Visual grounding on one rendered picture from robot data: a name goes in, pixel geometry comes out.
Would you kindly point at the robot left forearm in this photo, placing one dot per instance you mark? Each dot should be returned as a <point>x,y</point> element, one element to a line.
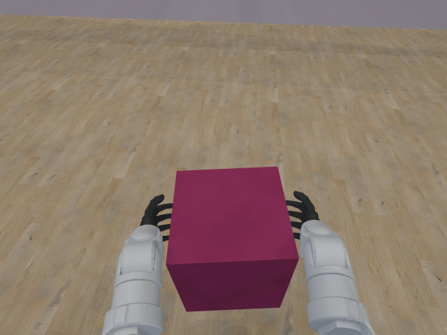
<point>135,306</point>

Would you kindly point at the right robot hand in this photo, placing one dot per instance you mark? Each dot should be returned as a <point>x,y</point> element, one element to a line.
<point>307,209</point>

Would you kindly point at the left robot hand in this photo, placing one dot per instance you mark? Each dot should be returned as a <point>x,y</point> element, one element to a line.
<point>151,218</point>

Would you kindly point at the robot right forearm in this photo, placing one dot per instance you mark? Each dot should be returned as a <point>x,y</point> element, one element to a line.
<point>333,307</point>

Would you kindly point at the carton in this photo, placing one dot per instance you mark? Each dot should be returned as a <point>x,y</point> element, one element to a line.
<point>231,244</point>

